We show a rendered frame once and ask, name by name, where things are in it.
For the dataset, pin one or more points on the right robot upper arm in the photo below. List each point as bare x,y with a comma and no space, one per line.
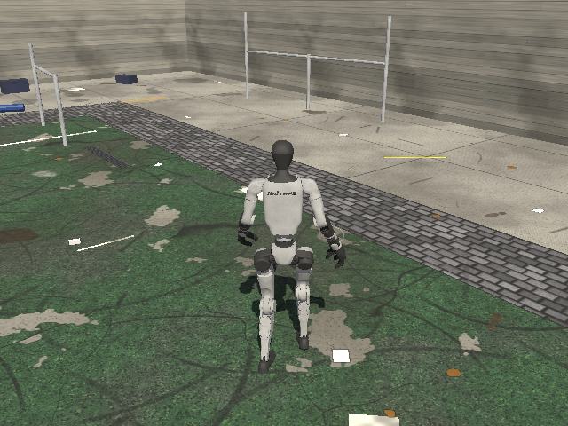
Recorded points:
311,187

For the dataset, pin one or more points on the robot left forearm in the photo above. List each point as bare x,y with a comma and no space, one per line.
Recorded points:
243,229

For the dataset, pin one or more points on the right robot hand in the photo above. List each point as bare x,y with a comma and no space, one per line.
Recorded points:
340,254

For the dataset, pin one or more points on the robot right forearm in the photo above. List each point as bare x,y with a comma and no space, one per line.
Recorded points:
330,235

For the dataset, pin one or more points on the humanoid robot head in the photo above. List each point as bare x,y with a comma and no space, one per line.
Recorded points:
282,154

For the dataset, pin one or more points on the left robot hand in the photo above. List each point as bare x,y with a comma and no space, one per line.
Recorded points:
247,243

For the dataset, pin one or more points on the left robot upper arm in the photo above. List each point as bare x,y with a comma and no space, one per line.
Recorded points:
255,187

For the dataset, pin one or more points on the robot left thigh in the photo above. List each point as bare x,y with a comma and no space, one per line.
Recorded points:
265,276

